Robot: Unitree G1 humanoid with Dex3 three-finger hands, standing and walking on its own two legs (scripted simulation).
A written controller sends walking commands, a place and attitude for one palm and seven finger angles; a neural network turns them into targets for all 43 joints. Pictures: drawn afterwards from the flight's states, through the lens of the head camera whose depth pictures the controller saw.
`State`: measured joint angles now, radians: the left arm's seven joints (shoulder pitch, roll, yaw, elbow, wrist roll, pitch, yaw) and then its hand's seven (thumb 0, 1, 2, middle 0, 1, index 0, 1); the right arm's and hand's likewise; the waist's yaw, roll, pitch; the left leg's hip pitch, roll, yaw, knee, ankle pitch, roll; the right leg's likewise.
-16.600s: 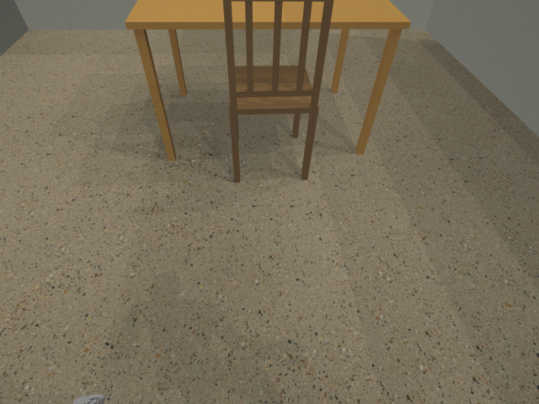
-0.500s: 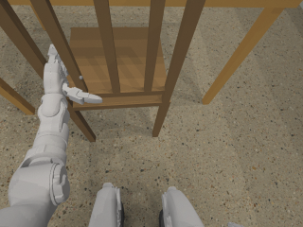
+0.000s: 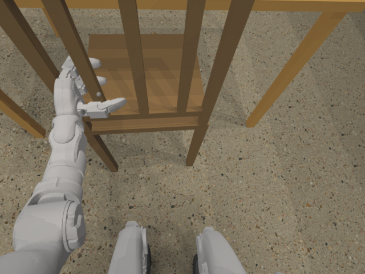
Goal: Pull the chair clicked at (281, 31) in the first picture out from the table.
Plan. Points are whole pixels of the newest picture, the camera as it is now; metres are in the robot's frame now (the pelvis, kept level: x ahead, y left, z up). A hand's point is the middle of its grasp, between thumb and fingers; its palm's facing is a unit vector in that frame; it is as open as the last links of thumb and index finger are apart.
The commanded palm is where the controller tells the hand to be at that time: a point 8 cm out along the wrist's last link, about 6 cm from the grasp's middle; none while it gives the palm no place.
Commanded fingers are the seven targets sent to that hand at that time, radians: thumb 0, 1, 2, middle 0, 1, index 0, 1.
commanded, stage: hook a spindle and tug to test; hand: left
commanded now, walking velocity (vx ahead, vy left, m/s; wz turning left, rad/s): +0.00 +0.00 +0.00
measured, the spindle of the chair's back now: (137, 69) +0.53 +0.07 +0.06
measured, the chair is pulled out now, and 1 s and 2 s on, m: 0.00 0.04 0.18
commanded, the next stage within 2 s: step backward, pulling the chair out in 0.88 s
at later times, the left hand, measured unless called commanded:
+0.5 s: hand (102, 99) +0.48 +0.15 +0.03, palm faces +0.06 -1.00 -0.02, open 5.9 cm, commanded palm +0.44 +0.19 +0.03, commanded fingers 0.00 0.90 0.90 -0.50 -1.45 -0.50 -1.45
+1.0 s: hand (103, 111) +0.45 +0.14 +0.03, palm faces +0.03 -1.00 -0.03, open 6.0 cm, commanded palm +0.43 +0.19 +0.04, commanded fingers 0.00 0.90 0.90 -0.50 -1.45 -0.50 -1.45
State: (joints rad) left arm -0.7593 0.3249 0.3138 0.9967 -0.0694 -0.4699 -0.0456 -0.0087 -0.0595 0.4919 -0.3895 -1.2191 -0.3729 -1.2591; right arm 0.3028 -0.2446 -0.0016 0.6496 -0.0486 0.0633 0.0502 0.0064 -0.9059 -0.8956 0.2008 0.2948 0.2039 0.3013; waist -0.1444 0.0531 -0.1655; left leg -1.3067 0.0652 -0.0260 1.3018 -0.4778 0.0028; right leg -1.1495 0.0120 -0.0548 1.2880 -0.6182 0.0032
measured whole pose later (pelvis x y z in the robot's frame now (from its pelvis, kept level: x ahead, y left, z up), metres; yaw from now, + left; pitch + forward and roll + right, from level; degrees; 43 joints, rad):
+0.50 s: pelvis +0.02 +0.00 +0.01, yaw +0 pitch +27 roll -3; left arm -0.59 0.27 0.28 0.82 -0.09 -0.45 -0.04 0.01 0.70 0.76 -0.35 -1.34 -0.34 -1.41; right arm 0.30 -0.23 -0.01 0.62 -0.04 0.06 0.06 0.01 -0.91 -0.90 0.20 0.29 0.20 0.30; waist -0.14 0.05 -0.17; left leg -1.22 0.07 0.00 1.25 -0.49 0.00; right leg -1.08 0.01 -0.03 1.23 -0.62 0.01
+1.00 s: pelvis +0.02 -0.01 +0.01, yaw +0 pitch +25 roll -2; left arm -0.49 0.24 0.25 0.75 -0.11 -0.46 -0.09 0.01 0.68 0.77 -0.35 -1.35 -0.35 -1.41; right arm 0.26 -0.24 -0.01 0.61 -0.03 0.03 0.04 0.01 -0.91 -0.90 0.20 0.29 0.20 0.30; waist -0.11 0.04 -0.17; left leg -1.19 0.06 0.00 1.25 -0.50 0.00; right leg -1.05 0.01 -0.03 1.25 -0.64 0.00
